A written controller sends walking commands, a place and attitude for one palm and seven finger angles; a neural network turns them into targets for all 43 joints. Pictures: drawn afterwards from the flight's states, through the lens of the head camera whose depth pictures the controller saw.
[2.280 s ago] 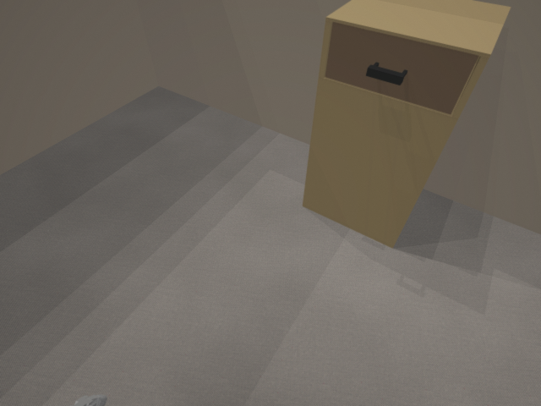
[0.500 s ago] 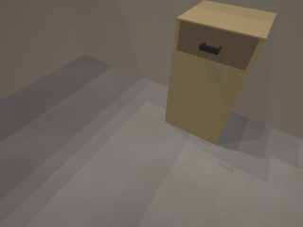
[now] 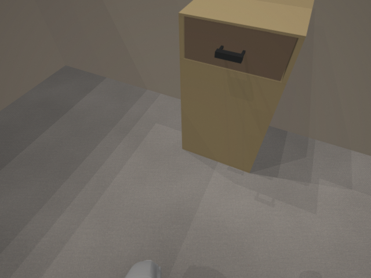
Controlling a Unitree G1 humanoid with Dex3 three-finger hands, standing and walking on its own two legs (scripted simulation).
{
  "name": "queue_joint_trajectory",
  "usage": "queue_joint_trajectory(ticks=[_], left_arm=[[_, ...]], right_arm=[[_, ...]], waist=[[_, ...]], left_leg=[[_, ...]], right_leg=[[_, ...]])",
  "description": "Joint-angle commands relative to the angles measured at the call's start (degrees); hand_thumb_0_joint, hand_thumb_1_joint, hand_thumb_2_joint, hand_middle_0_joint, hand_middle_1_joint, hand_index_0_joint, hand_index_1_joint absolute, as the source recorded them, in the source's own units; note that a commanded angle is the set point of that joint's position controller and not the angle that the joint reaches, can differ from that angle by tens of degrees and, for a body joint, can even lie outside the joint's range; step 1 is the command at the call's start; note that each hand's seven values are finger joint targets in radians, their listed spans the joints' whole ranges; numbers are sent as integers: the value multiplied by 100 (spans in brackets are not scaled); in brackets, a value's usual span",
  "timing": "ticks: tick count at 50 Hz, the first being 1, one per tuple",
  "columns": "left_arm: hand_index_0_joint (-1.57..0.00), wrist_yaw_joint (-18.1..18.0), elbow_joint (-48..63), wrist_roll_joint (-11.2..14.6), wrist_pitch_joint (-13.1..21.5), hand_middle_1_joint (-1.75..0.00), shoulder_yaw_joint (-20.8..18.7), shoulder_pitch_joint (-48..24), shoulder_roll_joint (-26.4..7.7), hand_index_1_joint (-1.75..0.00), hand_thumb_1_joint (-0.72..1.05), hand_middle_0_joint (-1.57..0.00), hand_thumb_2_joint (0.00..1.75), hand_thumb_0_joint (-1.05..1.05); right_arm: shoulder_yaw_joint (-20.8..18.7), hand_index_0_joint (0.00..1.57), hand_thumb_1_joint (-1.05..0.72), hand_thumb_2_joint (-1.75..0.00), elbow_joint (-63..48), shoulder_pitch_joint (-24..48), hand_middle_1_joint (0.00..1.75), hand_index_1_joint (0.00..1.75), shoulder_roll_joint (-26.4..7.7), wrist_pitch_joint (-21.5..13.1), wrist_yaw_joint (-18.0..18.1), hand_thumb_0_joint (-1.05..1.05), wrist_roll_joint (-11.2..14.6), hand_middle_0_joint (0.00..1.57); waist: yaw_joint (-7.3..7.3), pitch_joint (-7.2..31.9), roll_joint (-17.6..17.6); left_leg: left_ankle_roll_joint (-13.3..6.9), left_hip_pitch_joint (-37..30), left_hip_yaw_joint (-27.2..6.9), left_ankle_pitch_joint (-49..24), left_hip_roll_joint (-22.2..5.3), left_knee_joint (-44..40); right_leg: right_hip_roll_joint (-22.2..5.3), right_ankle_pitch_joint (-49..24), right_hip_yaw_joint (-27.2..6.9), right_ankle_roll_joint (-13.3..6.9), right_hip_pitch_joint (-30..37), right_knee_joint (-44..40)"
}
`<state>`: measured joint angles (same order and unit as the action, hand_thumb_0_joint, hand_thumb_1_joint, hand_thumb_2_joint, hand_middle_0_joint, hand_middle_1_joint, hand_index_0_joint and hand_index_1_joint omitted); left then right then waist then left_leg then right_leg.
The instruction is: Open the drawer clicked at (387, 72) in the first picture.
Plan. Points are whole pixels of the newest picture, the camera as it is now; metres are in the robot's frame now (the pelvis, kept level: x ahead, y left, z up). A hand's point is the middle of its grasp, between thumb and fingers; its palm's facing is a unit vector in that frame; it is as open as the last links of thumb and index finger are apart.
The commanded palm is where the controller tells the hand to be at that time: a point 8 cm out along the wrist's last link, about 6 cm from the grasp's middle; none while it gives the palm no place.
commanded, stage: turn to face it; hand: left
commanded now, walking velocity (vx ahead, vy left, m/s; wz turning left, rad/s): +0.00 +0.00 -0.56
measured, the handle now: (230, 53) +0.89 -0.12 +0.02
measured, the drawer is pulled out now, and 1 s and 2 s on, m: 0.00 0.00 0.00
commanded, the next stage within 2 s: take the last steps up to it in 0.50 s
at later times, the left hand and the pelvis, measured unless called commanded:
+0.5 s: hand (94, 257) +0.19 +0.25 -0.17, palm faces -0.18 -0.95 -0.25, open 7.3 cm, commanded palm none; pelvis +0.08 +0.06 +0.00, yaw -15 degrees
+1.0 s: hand (114, 254) +0.20 +0.21 -0.19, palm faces -0.32 -0.93 -0.16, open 7.3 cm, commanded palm none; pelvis +0.14 +0.04 -0.01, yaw -21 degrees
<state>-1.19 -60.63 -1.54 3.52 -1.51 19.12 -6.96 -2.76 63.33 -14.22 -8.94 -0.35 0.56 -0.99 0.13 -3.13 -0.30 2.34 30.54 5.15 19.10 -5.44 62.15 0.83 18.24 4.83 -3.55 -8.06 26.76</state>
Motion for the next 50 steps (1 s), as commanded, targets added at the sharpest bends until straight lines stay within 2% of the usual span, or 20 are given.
queue_joint_trajectory(ticks=[1,6,9,10,11,12,14,17,26,29,30,31,32,34,37,42,45,46,48,50], left_arm=[[-20,-69,150,7,-44,-30,-251,402,-966,-30,90,-20,90,0],[-20,-73,342,-18,-186,-30,-393,207,-1117,-30,90,-20,90,0],[-20,-78,498,56,-285,-30,-437,34,-1118,-30,90,-20,90,0],[-20,-59,548,126,-317,-30,-436,275,-933,-30,90,-20,90,0],[-20,-19,574,149,-346,-30,-403,632,-710,-30,90,-20,90,0],[-20,-37,615,62,-372,-30,-402,639,-803,-30,90,-20,90,0],[-20,60,734,1,-431,-30,-464,7,-876,-30,90,-20,90,0],[-20,181,707,-1,-560,-30,-454,162,-739,-30,90,-20,90,0],[-20,159,992,-17,-585,-30,-327,-466,-660,-30,90,-20,90,0],[-20,119,872,3,-524,-30,-314,-117,-696,-30,90,-20,90,0],[-20,88,798,-12,-483,-30,-336,70,-838,-30,90,-20,90,0],[-20,36,817,-61,-392,-30,-374,71,-1311,-30,90,-20,90,0],[-20,6,833,-16,-383,-30,-392,25,-1698,-30,90,-20,90,0],[-20,-29,771,-7,-340,-30,-423,-196,-1576,-30,90,-20,90,0],[-20,-3,745,-4,-244,-30,-338,-513,-1264,-30,90,-20,90,0],[-20,41,439,-32,-174,-30,-365,-146,-1322,-30,90,-20,90,0],[-20,84,323,47,-217,-30,-358,-280,-1258,-30,90,-20,90,0],[-20,122,322,61,-237,-30,-324,-288,-1081,-30,90,-20,90,0],[-20,206,635,58,-252,-30,-228,-585,-552,-30,90,-20,90,0],[-20,244,626,-49,-296,-30,-316,-950,-791,-30,90,-20,90,0]], right_arm=[[-45,20,-90,-90,-579,134,30,30,-218,-50,-6,0,20,20],[-66,20,-90,-90,-979,672,30,30,-376,-88,47,0,57,20],[-115,20,-90,-90,-825,-192,30,30,-688,-133,162,0,14,20],[-204,20,-90,-90,-809,-560,30,30,-1144,-173,193,0,-63,20],[-267,20,-90,-90,-841,-780,30,30,-1546,-124,165,0,-39,20],[-204,20,-90,-90,-991,-515,30,30,-1467,-96,148,0,4,20],[-128,20,-90,-90,-1232,226,30,30,-1108,-85,157,0,-27,20],[-83,20,-90,-90,-1314,643,30,30,-892,-100,138,0,-57,20],[-254,20,-90,-90,-999,43,30,30,-1118,-10,60,0,-73,20],[-276,20,-90,-90,-947,69,30,30,-1161,43,27,0,-51,20],[-253,20,-90,-90,-937,48,30,30,-1042,63,1,0,-21,20],[-169,20,-90,-90,-993,-57,30,30,-659,97,-46,0,16,20],[-69,20,-90,-90,-1213,337,30,30,-498,143,-62,0,-3,20],[-100,20,-90,-90,-1168,465,30,30,-671,179,-64,0,-54,20],[-138,20,-90,-90,-878,-77,30,30,-667,87,-126,0,-103,20],[-100,20,-90,-90,-951,27,30,30,-454,-30,-125,0,-69,20],[-46,20,-90,-90,-673,-729,30,30,-414,-147,-56,0,-69,20],[-76,20,-90,-90,-505,-1153,30,30,-560,-181,-14,0,-64,20],[-246,20,-90,-90,-331,-2048,30,30,-1487,-209,83,0,-167,20],[-155,20,-90,-90,-331,-1540,30,30,-1150,-226,128,0,-123,20]], waist=[[31,26,733],[-54,13,804],[305,406,442],[352,836,-637],[242,1199,-1927],[205,1216,-1361],[89,336,-1274],[-161,374,-1015],[150,538,-821],[-82,639,-593],[-178,619,-198],[-189,535,1110],[-299,267,1574],[-249,0,1551],[51,54,843],[-102,-148,750],[201,4,578],[348,95,-21],[656,-166,-1886],[457,-645,-1196]], left_leg=[[118,199,7,-531,8,-677],[60,-471,-52,-549,153,-1937],[-34,-2141,-34,-1765,194,-3433],[-457,-3232,-1071,-3368,-851,-3533],[-1178,-3553,-2261,-4653,-2244,-3765],[-1425,-2892,-2332,-3172,-2395,-4207],[-1247,-1765,-1849,-1065,-1878,-4656],[-976,-1245,-818,-681,-1301,-4749],[-1115,-1759,-563,-531,-1536,-4722],[-842,-1415,-247,-496,-1424,-4172],[-579,-970,28,-276,-1179,-3722],[-118,-134,588,570,-543,-2537],[51,267,368,1350,-131,-1629],[-56,553,-177,804,-66,-703],[8,217,-62,141,-122,-484],[-10,-418,81,434,-58,-1777],[-39,-1986,411,-321,175,-3293],[-68,-2712,222,-75,56,-3664],[-925,-2945,-2993,2170,-2140,-5473],[-956,-2088,-2868,2479,-2026,-5807]], right_leg=[[-1204,-4463,-973,-547,67,-689],[-1231,-4358,-1427,-499,7,-316],[-807,-3630,-1319,-156,-367,716],[-212,-1871,-930,164,-1233,1699],[194,1942,-361,386,-1796,3425],[94,2212,-631,400,-1786,4317],[-272,1422,-641,465,-2192,4740],[-398,736,-384,504,-1748,4167],[-371,779,-77,456,-1303,1812],[-253,-67,57,365,-358,476],[-403,-428,-139,300,188,-198],[-1455,-28,-1543,-94,577,-1200],[-2323,368,-2553,-573,-58,-1722],[-1960,1112,-2464,-681,-270,-1831],[-1484,452,-1419,-500,-298,-1498],[-1571,584,-1586,-679,-474,-1463],[-1117,861,-1218,-401,-1060,-862],[-811,1024,-978,-233,-1537,-277],[88,1424,25,202,-3051,2452],[-416,637,-573,150,-3256,3735]])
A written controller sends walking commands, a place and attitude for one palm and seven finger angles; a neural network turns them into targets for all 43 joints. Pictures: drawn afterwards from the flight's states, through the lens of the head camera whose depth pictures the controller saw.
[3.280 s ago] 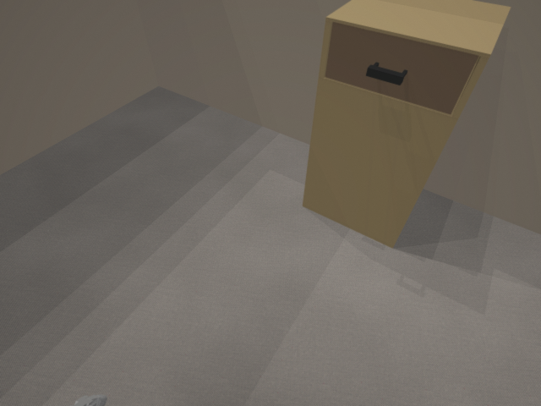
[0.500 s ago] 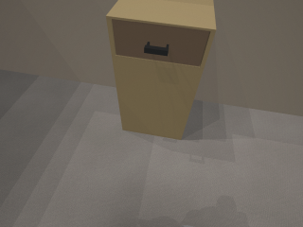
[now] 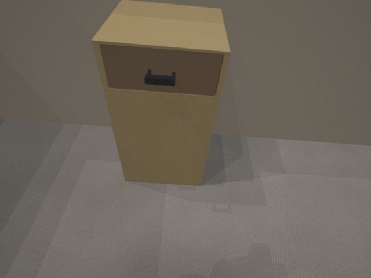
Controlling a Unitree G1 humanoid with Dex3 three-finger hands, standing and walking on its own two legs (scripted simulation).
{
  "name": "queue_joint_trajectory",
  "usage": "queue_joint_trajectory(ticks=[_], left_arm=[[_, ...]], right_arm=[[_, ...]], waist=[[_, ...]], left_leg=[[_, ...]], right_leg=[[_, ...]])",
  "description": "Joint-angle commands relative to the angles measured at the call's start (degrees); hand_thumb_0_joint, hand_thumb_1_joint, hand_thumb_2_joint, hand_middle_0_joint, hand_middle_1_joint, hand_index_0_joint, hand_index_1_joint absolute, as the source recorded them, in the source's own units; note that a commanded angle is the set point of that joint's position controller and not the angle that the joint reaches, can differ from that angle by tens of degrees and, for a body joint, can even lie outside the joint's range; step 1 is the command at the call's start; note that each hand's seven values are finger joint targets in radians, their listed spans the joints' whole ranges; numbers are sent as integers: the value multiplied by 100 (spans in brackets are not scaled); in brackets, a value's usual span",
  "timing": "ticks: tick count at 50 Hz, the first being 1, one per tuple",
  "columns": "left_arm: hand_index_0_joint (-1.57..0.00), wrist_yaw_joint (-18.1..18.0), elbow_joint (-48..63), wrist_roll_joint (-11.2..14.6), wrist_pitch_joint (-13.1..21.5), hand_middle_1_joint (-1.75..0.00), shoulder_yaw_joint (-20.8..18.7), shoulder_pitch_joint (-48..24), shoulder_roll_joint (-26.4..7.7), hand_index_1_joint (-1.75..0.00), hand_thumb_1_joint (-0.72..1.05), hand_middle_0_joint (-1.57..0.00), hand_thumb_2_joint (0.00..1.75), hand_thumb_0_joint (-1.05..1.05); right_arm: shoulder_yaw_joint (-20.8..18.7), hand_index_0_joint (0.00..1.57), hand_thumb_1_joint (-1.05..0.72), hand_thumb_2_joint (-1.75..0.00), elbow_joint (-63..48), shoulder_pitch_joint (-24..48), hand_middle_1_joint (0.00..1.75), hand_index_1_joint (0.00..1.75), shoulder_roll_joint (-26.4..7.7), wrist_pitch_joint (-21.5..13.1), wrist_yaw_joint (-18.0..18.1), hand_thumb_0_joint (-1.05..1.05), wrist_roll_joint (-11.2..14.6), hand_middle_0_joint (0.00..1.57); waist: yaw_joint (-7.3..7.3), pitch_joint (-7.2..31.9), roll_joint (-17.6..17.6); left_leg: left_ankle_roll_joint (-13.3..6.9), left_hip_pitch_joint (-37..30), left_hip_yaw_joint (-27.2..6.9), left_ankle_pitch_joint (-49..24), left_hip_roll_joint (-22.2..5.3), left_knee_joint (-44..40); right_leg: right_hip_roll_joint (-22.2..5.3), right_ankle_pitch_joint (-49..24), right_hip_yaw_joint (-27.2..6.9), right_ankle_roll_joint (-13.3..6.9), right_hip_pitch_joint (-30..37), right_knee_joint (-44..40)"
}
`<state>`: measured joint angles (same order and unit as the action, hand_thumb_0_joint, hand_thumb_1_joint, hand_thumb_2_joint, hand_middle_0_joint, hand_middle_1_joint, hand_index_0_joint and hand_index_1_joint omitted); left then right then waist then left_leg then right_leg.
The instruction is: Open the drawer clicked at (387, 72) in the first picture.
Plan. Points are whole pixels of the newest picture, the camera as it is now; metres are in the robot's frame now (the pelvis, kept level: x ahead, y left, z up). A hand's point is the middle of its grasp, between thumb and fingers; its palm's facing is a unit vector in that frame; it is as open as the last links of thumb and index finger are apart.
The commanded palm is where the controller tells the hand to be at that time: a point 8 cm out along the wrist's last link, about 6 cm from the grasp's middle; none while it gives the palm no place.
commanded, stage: take the last steps up to it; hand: left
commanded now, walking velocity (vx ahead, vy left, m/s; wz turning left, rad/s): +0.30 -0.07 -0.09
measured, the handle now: (160, 76) +0.76 +0.12 +0.03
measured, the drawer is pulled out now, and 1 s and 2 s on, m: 0.00 0.00 0.00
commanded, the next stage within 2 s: come to a stop and stand still in 0.46 s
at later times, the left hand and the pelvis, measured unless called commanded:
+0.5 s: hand (145, 243) +0.24 +0.11 -0.16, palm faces +0.05 -0.98 -0.21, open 7.1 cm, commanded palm none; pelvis +0.16 -0.07 +0.00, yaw +0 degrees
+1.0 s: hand (145, 249) +0.23 +0.11 -0.17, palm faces +0.06 -0.97 -0.24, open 7.3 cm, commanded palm none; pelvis +0.21 -0.08 +0.00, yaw -1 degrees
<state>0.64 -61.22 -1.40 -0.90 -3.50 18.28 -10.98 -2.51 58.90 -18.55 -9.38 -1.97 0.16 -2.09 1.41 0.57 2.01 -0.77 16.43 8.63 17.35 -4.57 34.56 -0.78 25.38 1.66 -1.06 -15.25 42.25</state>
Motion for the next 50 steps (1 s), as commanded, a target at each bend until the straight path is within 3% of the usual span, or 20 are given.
queue_joint_trajectory(ticks=[1,3,5,13,16,17,18,19,20,22,24,26,33,35,37,39,41,43,47,50], left_arm=[[-20,113,567,-64,183,-30,-119,-739,-401,-30,90,-20,90,0],[-20,143,369,-68,185,-30,-97,-480,-206,-30,90,-20,90,0],[-20,137,302,-41,159,-30,-62,-463,-94,-30,90,-20,90,0],[-20,125,503,-1,212,-30,-20,-1193,85,-30,90,-20,90,0],[-20,89,251,-10,299,-30,-84,-478,-60,-30,90,-20,90,0],[-20,57,2,-27,351,-30,-152,228,-295,-30,90,-20,90,0],[-20,-14,-198,-63,435,-30,-274,1003,-816,-30,90,-20,90,0],[-20,-69,-288,12,447,-30,-352,1488,-1332,-30,90,-20,90,0],[-20,-107,-258,62,459,-30,-325,1230,-1274,-30,90,-20,90,0],[-20,-178,-16,47,420,-30,-160,200,-620,-30,90,-20,90,0],[-20,-193,76,5,492,-30,-26,-25,-164,-30,90,-20,90,0],[-20,-213,72,-12,520,-30,16,-74,-137,-30,90,-20,90,0],[-20,-267,35,38,349,-30,105,-139,-354,-30,90,-20,90,0],[-20,-301,29,66,254,-30,97,-157,-436,-30,90,-20,90,0],[-20,-352,129,60,123,-30,91,196,-264,-30,90,-20,90,0],[-20,-368,195,81,29,-30,100,368,-193,-30,90,-20,90,0],[-20,-337,261,79,-48,-30,55,239,-308,-30,90,-20,90,0],[-20,-321,294,67,-53,-30,10,236,-251,-30,90,-20,90,0],[-20,-284,440,62,-57,-30,-11,171,-88,-30,90,-20,90,0],[-20,-279,328,39,-22,-30,16,584,-13,-30,90,-20,90,0]], right_arm=[[-104,20,-90,-90,46,-844,30,30,-835,-118,173,0,11,20],[-51,20,-90,-90,119,-736,30,30,-632,-222,199,0,28,20],[-42,20,-90,-90,255,-906,30,30,-559,-258,209,0,56,20],[-156,20,-90,-90,506,-1037,30,30,-561,-162,153,0,1,20],[-185,20,-90,-90,522,-840,30,30,-579,-110,130,0,30,20],[-173,20,-90,-90,540,-776,30,30,-510,-117,108,0,74,20],[-117,20,-90,-90,465,-892,30,30,-244,-134,49,0,133,20],[-27,20,-90,-90,213,-756,30,30,-46,-118,46,0,170,20],[-54,20,-90,-90,192,-488,30,30,-195,-72,50,0,160,20],[-103,20,-90,-90,181,-130,30,30,-124,-42,50,0,103,20],[-79,20,-90,-90,279,-289,30,30,45,52,41,0,45,20],[-73,20,-90,-90,317,-482,30,30,117,123,25,0,47,20],[135,20,-90,-90,153,206,30,30,19,159,92,0,153,20],[81,20,-90,-90,128,184,30,30,-197,191,118,0,162,20],[-19,20,-90,-90,18,202,30,30,-664,184,147,0,127,20],[-71,20,-90,-90,-79,391,30,30,-883,229,213,0,143,20],[-120,20,-90,-90,-187,601,30,30,-955,248,265,0,128,20],[-182,20,-90,-90,-337,839,30,30,-1002,296,260,0,90,20],[-273,20,-90,-90,-447,1010,30,30,-1027,331,199,0,70,20],[-270,20,-90,-90,-447,1183,30,30,-916,353,115,0,89,20]], waist=[[195,-941,-1065],[44,-703,-869],[43,-569,-904],[164,-824,-1092],[-201,-416,-797],[-529,-101,-445],[-813,505,701],[-827,785,1510],[-810,791,1438],[-407,-148,332],[-135,-308,256],[25,-171,309],[-105,-119,296],[2,-166,280],[-117,-126,-666],[-176,-44,-1700],[-161,69,-1708],[-146,375,-1262],[-135,651,-920],[-333,583,-867]], left_leg=[[-616,-647,-2732,2008,-1900,-2950],[-516,-935,-1691,391,-1494,-2687],[-550,-1179,-1134,-705,-1318,-2515],[-636,-1023,-560,-1324,-1352,-2203],[-411,-695,-345,-1534,-1113,-1298],[-234,-273,-63,-1550,-868,-386],[-16,762,328,-515,-388,1229],[65,1688,40,1778,178,2835],[-14,1800,-595,1616,-17,3598],[-29,1880,-776,625,-423,3764],[77,1373,-660,198,-454,3266],[142,1100,-543,161,-377,2694],[250,112,-386,-490,-24,128],[208,-505,-414,-1591,-64,-685],[-163,-1083,-955,-4184,-794,-762],[-699,-889,-1524,-5031,-1411,-1170],[-1074,-767,-1734,-4728,-1628,-1522],[-1210,-1046,-1619,-4660,-1616,-1246],[-1067,-898,-1370,-3555,-1442,-1227],[-698,-143,-1182,-1355,-1077,-1259]], right_leg=[[-398,-452,-262,-64,-2421,2238],[-457,-922,-155,61,-2206,2070],[-474,-1107,8,139,-2108,1750],[-441,-1093,524,145,-1356,-384],[-82,-1516,843,27,108,-1209],[-188,-1578,645,-79,1140,-1414],[-1323,-1207,-726,-484,2388,-1766],[-2417,-1501,-2507,-965,2763,-2537],[-2430,-1261,-2636,-1052,2265,-2821],[-2082,-1104,-1619,-948,1047,-2950],[-1716,-2285,-675,-760,343,-2985],[-1560,-2842,-251,-801,270,-2955],[-1262,-4655,180,-709,525,-2294],[-1159,-4199,224,-462,275,-1867],[-701,-2603,312,-41,-198,-1368],[-295,-498,494,194,-137,-621],[-222,875,117,194,-406,746],[-196,853,-86,183,-761,1325],[-204,575,7,222,-580,989],[-176,-465,231,188,353,-707]])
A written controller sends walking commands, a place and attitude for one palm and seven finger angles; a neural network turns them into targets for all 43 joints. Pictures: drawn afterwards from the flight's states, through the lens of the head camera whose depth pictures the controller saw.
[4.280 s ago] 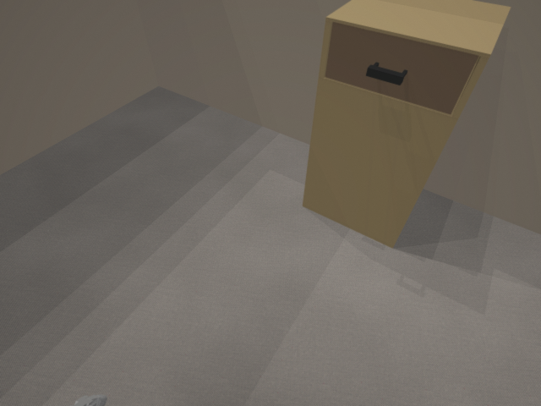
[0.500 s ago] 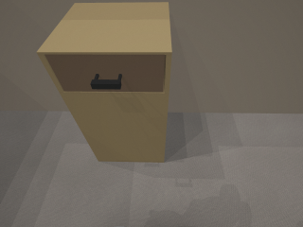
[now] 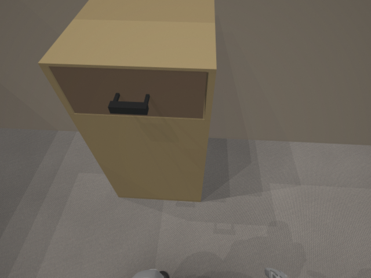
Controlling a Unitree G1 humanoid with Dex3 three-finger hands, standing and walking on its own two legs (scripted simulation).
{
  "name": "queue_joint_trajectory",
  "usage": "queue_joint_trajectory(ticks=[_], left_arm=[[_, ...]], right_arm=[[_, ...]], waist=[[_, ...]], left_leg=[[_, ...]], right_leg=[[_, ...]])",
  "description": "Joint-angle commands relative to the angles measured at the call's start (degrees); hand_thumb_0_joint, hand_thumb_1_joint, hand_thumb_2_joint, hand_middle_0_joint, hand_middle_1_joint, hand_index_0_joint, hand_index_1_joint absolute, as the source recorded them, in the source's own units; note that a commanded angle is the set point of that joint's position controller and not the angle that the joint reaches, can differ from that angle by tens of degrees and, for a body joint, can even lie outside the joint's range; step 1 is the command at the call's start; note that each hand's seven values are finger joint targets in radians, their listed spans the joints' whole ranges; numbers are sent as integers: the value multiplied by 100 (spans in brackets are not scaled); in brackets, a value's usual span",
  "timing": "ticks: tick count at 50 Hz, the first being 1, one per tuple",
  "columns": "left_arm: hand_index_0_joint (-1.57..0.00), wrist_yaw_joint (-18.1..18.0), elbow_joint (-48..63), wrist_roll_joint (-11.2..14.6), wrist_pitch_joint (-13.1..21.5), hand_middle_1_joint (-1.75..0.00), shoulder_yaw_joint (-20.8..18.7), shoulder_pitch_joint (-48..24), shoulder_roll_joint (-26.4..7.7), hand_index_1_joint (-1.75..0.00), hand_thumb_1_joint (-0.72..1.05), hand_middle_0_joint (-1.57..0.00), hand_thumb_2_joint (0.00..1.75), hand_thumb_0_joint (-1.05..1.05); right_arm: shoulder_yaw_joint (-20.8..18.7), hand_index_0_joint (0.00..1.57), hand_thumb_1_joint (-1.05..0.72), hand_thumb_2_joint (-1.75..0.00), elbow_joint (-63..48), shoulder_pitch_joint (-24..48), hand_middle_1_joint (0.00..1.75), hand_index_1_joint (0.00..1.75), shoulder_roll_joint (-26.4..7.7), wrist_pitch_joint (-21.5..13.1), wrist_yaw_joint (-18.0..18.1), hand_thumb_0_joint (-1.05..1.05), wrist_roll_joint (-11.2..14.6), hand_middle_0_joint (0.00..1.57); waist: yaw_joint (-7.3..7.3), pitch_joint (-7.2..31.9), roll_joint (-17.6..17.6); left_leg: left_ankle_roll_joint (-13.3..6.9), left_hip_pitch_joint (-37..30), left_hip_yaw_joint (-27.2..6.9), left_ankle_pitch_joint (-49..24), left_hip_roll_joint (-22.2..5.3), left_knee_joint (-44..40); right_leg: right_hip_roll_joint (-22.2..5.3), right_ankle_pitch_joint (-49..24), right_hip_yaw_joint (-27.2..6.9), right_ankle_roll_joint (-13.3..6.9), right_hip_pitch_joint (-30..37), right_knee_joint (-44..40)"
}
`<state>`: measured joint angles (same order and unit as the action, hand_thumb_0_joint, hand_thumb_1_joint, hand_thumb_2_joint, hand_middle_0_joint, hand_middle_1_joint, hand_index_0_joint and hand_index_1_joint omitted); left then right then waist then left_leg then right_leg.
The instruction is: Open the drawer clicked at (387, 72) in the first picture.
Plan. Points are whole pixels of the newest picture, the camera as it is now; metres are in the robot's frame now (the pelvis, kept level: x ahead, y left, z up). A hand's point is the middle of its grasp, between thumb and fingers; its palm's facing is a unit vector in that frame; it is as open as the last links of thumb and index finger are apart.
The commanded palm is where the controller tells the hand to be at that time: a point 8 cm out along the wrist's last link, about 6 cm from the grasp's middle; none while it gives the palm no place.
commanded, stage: come to a stop and stand still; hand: left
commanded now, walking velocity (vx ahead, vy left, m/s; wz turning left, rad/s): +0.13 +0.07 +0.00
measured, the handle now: (130, 102) +0.55 +0.21 +0.03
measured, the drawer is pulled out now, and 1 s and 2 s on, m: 0.00 0.00 0.00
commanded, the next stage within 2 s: look again from close up in 0.94 s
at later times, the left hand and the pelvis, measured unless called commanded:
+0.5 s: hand out of the picture -0.01 +0.17 -0.17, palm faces +0.09 -0.98 -0.19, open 7.3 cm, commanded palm none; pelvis -0.01 +0.00 +0.01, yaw +2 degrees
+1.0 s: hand out of the picture -0.03 +0.18 -0.17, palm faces +0.05 -0.99 -0.16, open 7.3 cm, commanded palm none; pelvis -0.02 +0.02 +0.01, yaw +1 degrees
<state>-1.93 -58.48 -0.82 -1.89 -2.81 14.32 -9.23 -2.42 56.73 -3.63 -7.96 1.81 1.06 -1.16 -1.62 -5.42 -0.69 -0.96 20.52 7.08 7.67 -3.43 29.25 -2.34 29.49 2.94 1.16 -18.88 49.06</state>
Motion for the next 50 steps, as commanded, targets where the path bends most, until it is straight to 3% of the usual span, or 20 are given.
queue_joint_trajectory(ticks=[1,2,3,4,5,7,9,13,15,17,19,20,21,23,24,31,50], left_arm=[[-20,-33,8,-57,120,-30,-46,1119,-309,-30,90,-20,90,0],[-20,-50,68,-112,175,-30,-52,1000,-662,-30,90,-20,90,0],[-20,-22,251,-113,160,-30,-76,531,-1069,-30,90,-20,90,0],[-20,-27,378,-107,162,-30,-115,286,-1140,-30,90,-20,90,0],[-20,-36,356,-97,195,-30,-114,122,-1105,-30,90,-20,90,0],[-20,-20,339,-92,237,-30,-91,-92,-949,-30,90,-20,90,0],[-20,15,277,-77,273,-30,-98,68,-940,-30,90,-20,90,0],[-20,4,68,-80,287,-30,-139,525,-1003,-30,90,-20,90,0],[-20,-13,-54,-56,284,-30,-132,562,-1018,-30,90,-20,90,0],[-20,-30,-111,-1,268,-30,-109,314,-923,-30,90,-20,90,0],[-20,-3,-154,41,242,-30,-29,355,-621,-30,90,-20,90,0],[-20,-11,-161,10,212,-30,-12,301,-565,-30,90,-20,90,0],[-20,11,-194,13,205,-30,12,231,-512,-30,90,-20,90,0],[-20,22,-313,30,178,-30,41,80,-522,-30,90,-20,90,0],[-20,26,-386,28,179,-30,66,130,-532,-30,90,-20,90,0],[-20,10,-607,10,197,-30,135,249,-467,-30,90,-20,90,0],[-20,-32,-736,15,237,-30,191,570,-274,-30,90,-20,90,0]], right_arm=[[-253,20,-90,-90,-227,-367,30,30,-896,-21,-12,0,34,20],[-203,20,-90,-90,-278,-406,30,30,-533,16,-56,0,87,20],[-158,20,-90,-90,-373,-342,30,30,-410,65,-116,0,70,20],[-167,20,-90,-90,-386,-116,30,30,-544,107,-135,0,32,20],[-162,20,-90,-90,-320,-114,30,30,-552,109,-136,0,21,20],[-143,20,-90,-90,-66,-594,30,30,-589,50,-152,0,1,20],[-108,20,-90,-90,60,-804,30,30,-572,-9,-149,0,-3,20],[-40,20,-90,-90,-1,-758,30,30,-562,-90,-82,0,22,20],[3,20,-90,-90,65,-898,30,30,-556,-114,-29,0,44,20],[48,20,-90,-90,293,-1371,30,30,-512,-169,12,0,53,20],[47,20,-90,-90,405,-1437,30,30,-796,-250,49,0,21,20],[43,20,-90,-90,408,-1351,30,30,-888,-221,53,0,23,20],[65,20,-90,-90,450,-1314,30,30,-871,-236,70,0,20,20],[113,20,-90,-90,559,-1306,30,30,-802,-259,81,0,35,20],[130,20,-90,-90,589,-1222,30,30,-782,-259,90,0,37,20],[148,20,-90,-90,731,-1407,30,30,-650,-292,123,0,56,20],[160,20,-90,-90,831,-1752,30,30,-482,-354,139,0,66,20]], waist=[[-78,1009,-104],[-14,659,1000],[70,193,1552],[-62,67,1436],[-11,-132,1500],[169,-127,1022],[96,65,773],[-147,284,835],[-115,517,879],[87,728,822],[18,842,12],[-8,722,34],[5,557,-26],[35,462,-497],[-7,394,-478],[82,198,-49],[109,116,-34]], left_leg=[[-418,-79,-879,493,-846,-493],[-5,386,-519,1548,-215,184],[204,313,-322,1766,88,718],[156,216,-594,1781,38,1351],[104,306,-773,1591,22,1688],[107,265,-702,1248,-1,1844],[164,299,-594,1180,77,1757],[228,288,-495,1553,104,949],[253,-106,-430,1376,145,266],[213,-981,-407,475,126,-757],[-17,-1631,-829,-1120,-460,-691],[-37,-1402,-825,-902,-606,-624],[-48,-1227,-859,-795,-611,-673],[-51,-960,-877,-681,-552,-1025],[-44,-914,-854,-534,-505,-1057],[0,-1043,-781,-407,-428,-1142],[-24,-1051,-765,-280,-349,-1292]], right_leg=[[-83,-1378,-17,-46,1110,-2300],[-949,-671,-1310,-332,792,-3288],[-1794,571,-2113,-770,-201,-4088],[-1872,835,-2343,-914,-647,-4321],[-1739,650,-2321,-877,-719,-4296],[-1454,-287,-1657,-813,-314,-3950],[-1300,-1236,-1274,-783,290,-3668],[-1477,-2939,-1227,-999,1258,-3272],[-1415,-3892,-1105,-973,1478,-2960],[-1152,-3753,-831,-705,1225,-2650],[-589,-2906,-364,-319,677,-2420],[-474,-2244,-281,-252,622,-2570],[-408,-2243,-249,-191,600,-2594],[-368,-2257,-105,-132,926,-2541],[-368,-2275,-147,-129,979,-2606],[-420,-2397,-205,-115,939,-2821],[-433,-2426,-221,-74,969,-2886]])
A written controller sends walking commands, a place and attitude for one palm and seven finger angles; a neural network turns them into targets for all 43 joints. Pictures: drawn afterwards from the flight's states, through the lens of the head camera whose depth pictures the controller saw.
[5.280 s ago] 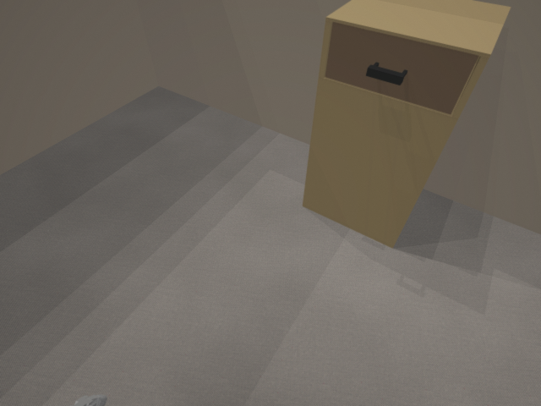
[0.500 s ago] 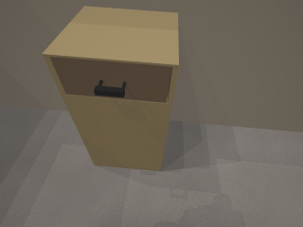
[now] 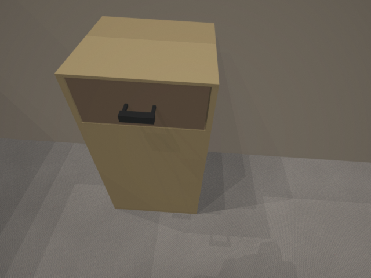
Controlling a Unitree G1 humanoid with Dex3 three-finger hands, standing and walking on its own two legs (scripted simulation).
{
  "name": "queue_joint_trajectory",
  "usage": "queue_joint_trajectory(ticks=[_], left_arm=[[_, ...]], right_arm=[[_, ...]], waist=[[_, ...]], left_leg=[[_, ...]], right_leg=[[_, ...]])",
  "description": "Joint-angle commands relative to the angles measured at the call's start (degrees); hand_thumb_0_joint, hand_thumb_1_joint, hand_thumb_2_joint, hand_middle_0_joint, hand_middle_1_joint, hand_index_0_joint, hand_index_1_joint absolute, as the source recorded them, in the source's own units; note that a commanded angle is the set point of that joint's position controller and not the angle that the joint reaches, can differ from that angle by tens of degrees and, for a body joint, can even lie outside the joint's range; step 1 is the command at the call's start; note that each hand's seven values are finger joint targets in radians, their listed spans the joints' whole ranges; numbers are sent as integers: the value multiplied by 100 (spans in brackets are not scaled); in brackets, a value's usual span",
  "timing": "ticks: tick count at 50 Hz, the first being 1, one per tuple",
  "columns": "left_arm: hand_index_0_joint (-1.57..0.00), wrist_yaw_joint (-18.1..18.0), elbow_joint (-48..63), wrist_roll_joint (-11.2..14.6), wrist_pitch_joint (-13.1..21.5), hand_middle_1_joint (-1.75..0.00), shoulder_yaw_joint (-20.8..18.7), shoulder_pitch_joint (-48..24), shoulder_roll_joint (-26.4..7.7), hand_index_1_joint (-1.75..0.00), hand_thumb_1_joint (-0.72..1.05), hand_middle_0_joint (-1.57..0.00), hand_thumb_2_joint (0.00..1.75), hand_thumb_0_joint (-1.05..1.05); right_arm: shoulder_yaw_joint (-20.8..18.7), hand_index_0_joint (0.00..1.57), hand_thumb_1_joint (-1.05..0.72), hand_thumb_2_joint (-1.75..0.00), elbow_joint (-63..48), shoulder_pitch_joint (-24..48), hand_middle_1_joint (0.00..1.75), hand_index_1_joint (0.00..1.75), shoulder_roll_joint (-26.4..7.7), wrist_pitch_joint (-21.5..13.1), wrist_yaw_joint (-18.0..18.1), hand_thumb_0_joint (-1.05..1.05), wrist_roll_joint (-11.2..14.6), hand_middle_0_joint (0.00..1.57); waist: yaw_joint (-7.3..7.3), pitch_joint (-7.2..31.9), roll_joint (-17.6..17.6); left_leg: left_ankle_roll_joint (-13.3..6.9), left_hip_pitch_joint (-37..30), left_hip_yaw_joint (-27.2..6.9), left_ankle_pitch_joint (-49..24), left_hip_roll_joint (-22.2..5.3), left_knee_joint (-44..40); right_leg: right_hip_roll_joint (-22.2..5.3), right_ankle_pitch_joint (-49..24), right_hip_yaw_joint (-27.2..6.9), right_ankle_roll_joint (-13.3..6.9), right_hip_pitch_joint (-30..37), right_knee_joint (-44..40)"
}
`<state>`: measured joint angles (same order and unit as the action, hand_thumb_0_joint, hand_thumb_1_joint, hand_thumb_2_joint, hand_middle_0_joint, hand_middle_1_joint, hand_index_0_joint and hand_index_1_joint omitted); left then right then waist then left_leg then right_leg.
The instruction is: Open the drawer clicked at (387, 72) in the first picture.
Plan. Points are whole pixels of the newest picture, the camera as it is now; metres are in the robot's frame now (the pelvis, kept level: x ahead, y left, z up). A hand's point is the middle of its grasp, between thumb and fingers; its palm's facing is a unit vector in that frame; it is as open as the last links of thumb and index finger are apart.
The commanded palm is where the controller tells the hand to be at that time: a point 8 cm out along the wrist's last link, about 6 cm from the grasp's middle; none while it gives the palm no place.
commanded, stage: look again from close up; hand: left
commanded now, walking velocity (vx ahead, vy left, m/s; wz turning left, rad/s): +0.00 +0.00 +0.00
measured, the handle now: (138, 112) +0.57 +0.19 +0.01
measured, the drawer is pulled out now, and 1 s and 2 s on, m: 0.00 0.00 0.00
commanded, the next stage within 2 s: shuffle to correct the standing spot in 0.56 s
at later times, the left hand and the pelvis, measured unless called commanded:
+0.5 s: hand out of the picture +0.00 +0.16 -0.18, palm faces +0.04 -0.98 -0.21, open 7.3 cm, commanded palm none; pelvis +0.00 -0.01 -0.01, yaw +1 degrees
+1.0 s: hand out of the picture +0.00 +0.14 -0.19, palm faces +0.08 -0.98 -0.16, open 7.3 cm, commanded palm none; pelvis +0.04 -0.02 -0.02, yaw +1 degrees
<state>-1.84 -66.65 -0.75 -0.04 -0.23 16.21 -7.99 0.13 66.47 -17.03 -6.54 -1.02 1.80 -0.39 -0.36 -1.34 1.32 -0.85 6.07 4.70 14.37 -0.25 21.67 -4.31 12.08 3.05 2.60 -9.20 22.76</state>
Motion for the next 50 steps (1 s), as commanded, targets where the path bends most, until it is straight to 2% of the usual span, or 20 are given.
queue_joint_trajectory(ticks=[1,2,3,4,6,10,15,18,33,35,37,38,41,43,44,45,47,48,49,50], left_arm=[[-20,-45,95,-1,47,-30,-69,389,-422,-30,90,-20,90,0],[-20,-260,37,-72,219,-30,17,626,-640,-30,90,-20,90,0],[-20,-200,245,-28,241,-30,-35,533,-776,-30,90,-20,90,0],[-20,-147,310,-20,236,-30,9,426,-693,-30,90,-20,90,0],[-20,-87,396,-29,183,-30,16,439,-608,-30,90,-20,90,0],[-20,-39,415,-2,155,-30,39,403,-498,-30,90,-20,90,0],[-20,-16,428,6,125,-30,16,368,-544,-30,90,-20,90,0],[-20,-9,427,8,134,-30,-6,383,-577,-30,90,-20,90,0],[-20,9,380,9,162,-30,-64,313,-594,-30,90,-20,90,0],[-20,30,370,-14,157,-30,-93,362,-630,-30,90,-20,90,0],[-20,53,395,-36,136,-30,-136,422,-697,-30,90,-20,90,0],[-20,62,409,-38,130,-30,-169,489,-761,-30,90,-20,90,0],[-20,64,470,-48,146,-30,-270,646,-844,-30,90,-20,90,0],[-20,71,539,-48,167,-30,-315,578,-838,-30,90,-20,90,0],[-20,83,559,-49,173,-30,-323,511,-785,-30,90,-20,90,0],[-20,104,571,-51,176,-30,-312,470,-716,-30,90,-20,90,0],[-20,102,646,-66,174,-30,-257,326,-410,-30,90,-20,90,0],[-20,73,617,-65,175,-30,-215,325,-275,-30,90,-20,90,0],[-20,46,567,-44,174,-30,-194,401,-219,-30,90,-20,90,0],[-20,22,485,-14,175,-30,-192,520,-218,-30,90,-20,90,0]], right_arm=[[-97,20,-90,-90,-139,-418,30,30,-631,-67,59,0,-1,20],[-67,20,-90,-90,-598,95,30,30,-871,-152,-49,0,56,20],[-85,20,-90,-90,-700,-261,30,30,-603,-106,-56,0,-14,20],[-60,20,-90,-90,-683,-403,30,30,-624,-123,-80,0,-30,20],[-51,20,-90,-90,-762,-488,30,30,-667,-145,-69,0,-49,20],[-31,20,-90,-90,-816,-529,30,30,-724,-117,-42,0,-24,20],[-6,20,-90,-90,-736,-502,30,30,-741,-81,-45,0,-29,20],[3,20,-90,-90,-669,-487,30,30,-735,-88,-42,0,-34,20],[10,20,-90,-90,-404,-403,30,30,-629,-45,-17,0,-41,20],[-1,20,-90,-90,-376,-469,30,30,-643,-22,-32,0,-64,20],[-22,20,-90,-90,-402,-438,30,30,-602,18,-67,0,-88,20],[-25,20,-90,-90,-442,-437,30,30,-560,32,-87,0,-95,20],[-51,20,-90,-90,-517,-493,30,30,-483,12,-102,0,-100,20],[-48,20,-90,-90,-496,-626,30,30,-433,-51,-105,0,-100,20],[-39,20,-90,-90,-463,-731,30,30,-440,-89,-102,0,-95,20],[-42,20,-90,-90,-406,-858,30,30,-490,-132,-93,0,-93,20],[-85,20,-90,-90,-255,-1162,30,30,-776,-186,-27,0,-93,20],[-93,20,-90,-90,-239,-1137,30,30,-841,-185,29,0,-85,20],[-82,20,-90,-90,-268,-1015,30,30,-827,-180,77,0,-73,20],[-77,20,-90,-90,-309,-871,30,30,-799,-171,111,0,-58,20]], waist=[[-30,-381,-201],[-132,-501,-201],[85,-164,-424],[74,-74,-404],[54,55,-810],[58,-243,-157],[41,-559,-159],[22,-400,-147],[12,-307,-99],[-3,-284,40],[-39,-570,114],[-57,-664,310],[-32,-633,561],[28,-604,302],[72,-577,136],[87,-509,-229],[143,-337,-1236],[94,-290,-1396],[14,-268,-1212],[-60,-209,-933]], left_leg=[[-34,448,-530,-890,-674,-539],[112,943,-395,-1766,-724,608],[86,850,-473,-397,-428,271],[27,935,-569,-278,-504,161],[-104,918,-681,-435,-636,86],[-163,951,-690,-550,-607,40],[-145,1031,-628,-258,-548,-138],[-141,859,-576,-427,-533,-114],[-32,621,-411,-570,-507,-39],[-55,696,-343,72,-425,83],[-58,971,-233,713,-273,325],[-52,1136,-143,846,-190,526],[-64,1176,19,786,-127,1053],[-78,1013,3,576,-170,954],[-95,834,-54,358,-202,710],[-134,627,-195,-61,-278,510],[-367,209,-760,-1774,-916,229],[-506,116,-909,-3068,-1116,275],[-537,70,-853,-4010,-1151,425],[-450,99,-704,-4422,-1044,601]], right_leg=[[-241,-629,-208,-210,-29,-262],[-480,-2025,-510,-319,-196,-1],[-495,-938,-456,-415,-76,141],[-318,-79,-352,-449,-192,245],[-162,146,-185,-428,-215,421],[-150,-86,-171,-416,-264,353],[-165,-16,-222,-403,-333,235],[-192,-197,-230,-396,-235,218],[-261,-545,-290,-435,-173,17],[-268,360,-350,-499,-181,-19],[-333,1446,-619,-603,-411,-258],[-430,1847,-786,-674,-457,-426],[-729,2073,-1161,-904,-538,-713],[-735,1642,-1003,-949,-631,-469],[-591,1274,-765,-904,-680,-151],[-365,914,-439,-802,-684,263],[152,379,326,-548,-841,1323],[240,416,430,-489,-843,1484],[215,315,375,-478,-728,1371],[126,-228,244,-479,-456,1138]])
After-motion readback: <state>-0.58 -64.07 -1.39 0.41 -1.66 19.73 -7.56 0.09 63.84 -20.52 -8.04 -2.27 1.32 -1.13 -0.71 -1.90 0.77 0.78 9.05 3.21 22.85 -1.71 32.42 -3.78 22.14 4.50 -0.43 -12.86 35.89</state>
